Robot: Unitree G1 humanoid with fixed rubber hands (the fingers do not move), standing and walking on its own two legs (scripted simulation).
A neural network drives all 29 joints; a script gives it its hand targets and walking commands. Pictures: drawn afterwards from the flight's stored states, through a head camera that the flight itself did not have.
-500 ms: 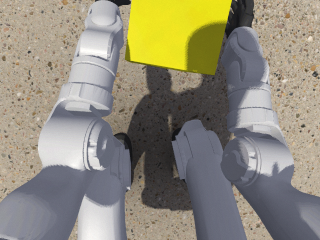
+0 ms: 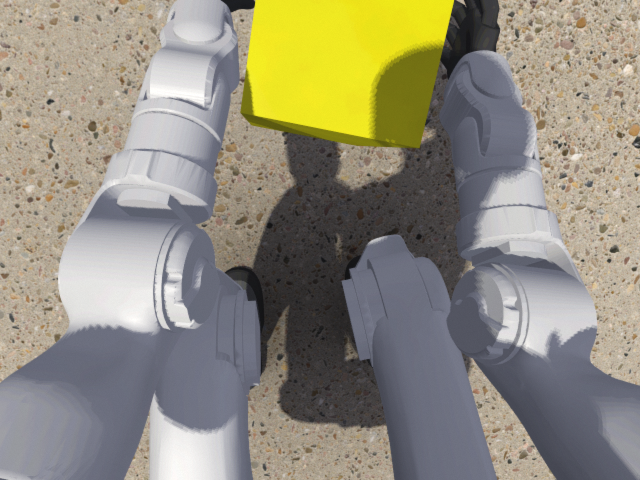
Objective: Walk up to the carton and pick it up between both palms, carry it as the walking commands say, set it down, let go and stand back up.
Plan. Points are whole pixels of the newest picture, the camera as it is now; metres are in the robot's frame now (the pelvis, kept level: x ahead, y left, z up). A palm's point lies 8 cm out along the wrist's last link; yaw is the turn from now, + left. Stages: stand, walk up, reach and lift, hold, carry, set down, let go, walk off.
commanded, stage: set down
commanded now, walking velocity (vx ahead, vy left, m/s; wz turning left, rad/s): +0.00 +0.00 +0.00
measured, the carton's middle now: (331, 43) +0.54 -0.07 -0.23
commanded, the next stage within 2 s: none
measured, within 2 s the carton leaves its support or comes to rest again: rests again in 0.38 s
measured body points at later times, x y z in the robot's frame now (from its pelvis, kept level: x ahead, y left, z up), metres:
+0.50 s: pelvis +0.01 +0.00 -0.01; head +0.37 -0.01 +0.25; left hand +0.57 +0.05 -0.18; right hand +0.51 -0.19 -0.18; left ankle +0.11 +0.11 -0.35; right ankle +0.11 -0.12 -0.35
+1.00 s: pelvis +0.01 +0.00 -0.01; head +0.37 -0.01 +0.25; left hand +0.57 +0.06 -0.19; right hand +0.51 -0.19 -0.19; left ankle +0.11 +0.11 -0.35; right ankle +0.11 -0.12 -0.35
